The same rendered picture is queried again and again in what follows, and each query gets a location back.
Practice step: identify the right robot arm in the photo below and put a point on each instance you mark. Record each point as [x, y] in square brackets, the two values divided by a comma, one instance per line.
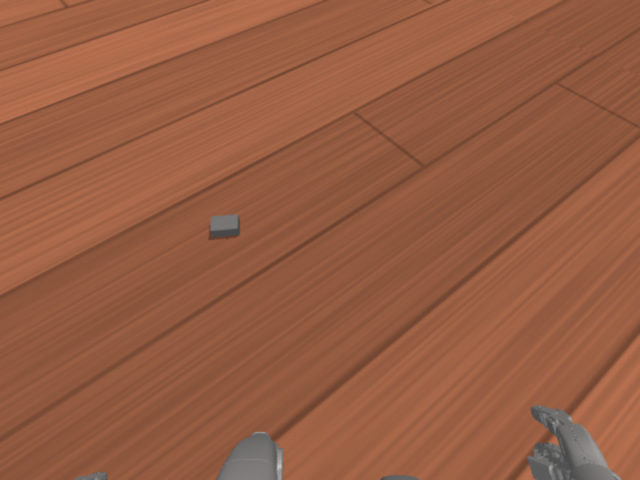
[592, 472]

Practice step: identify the right robot hand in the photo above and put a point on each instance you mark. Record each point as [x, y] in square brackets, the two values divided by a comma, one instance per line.
[577, 447]

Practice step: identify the small box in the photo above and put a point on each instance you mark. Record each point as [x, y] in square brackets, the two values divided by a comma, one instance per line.
[225, 225]

